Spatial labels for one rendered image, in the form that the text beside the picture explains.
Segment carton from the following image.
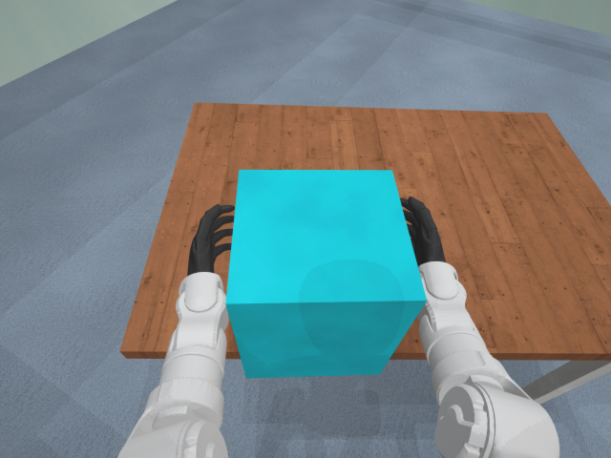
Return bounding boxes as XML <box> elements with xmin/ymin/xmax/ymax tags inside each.
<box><xmin>225</xmin><ymin>170</ymin><xmax>427</xmax><ymax>378</ymax></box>

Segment robot right upper arm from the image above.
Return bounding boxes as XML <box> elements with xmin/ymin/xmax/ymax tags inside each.
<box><xmin>434</xmin><ymin>382</ymin><xmax>559</xmax><ymax>458</ymax></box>

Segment right robot hand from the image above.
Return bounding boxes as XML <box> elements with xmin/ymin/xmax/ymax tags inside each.
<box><xmin>400</xmin><ymin>197</ymin><xmax>446</xmax><ymax>266</ymax></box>

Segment robot left forearm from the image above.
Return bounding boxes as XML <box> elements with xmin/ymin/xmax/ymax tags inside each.
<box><xmin>124</xmin><ymin>272</ymin><xmax>229</xmax><ymax>446</ymax></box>

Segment robot left upper arm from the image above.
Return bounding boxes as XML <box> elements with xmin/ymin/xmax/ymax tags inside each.
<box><xmin>117</xmin><ymin>418</ymin><xmax>228</xmax><ymax>458</ymax></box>

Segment robot right forearm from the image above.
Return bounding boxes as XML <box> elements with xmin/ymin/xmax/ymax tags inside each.
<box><xmin>417</xmin><ymin>261</ymin><xmax>559</xmax><ymax>458</ymax></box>

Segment table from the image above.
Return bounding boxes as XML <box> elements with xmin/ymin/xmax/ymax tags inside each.
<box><xmin>119</xmin><ymin>102</ymin><xmax>611</xmax><ymax>404</ymax></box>

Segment left robot hand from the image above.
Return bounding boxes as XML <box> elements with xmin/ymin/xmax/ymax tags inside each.
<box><xmin>187</xmin><ymin>204</ymin><xmax>235</xmax><ymax>276</ymax></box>

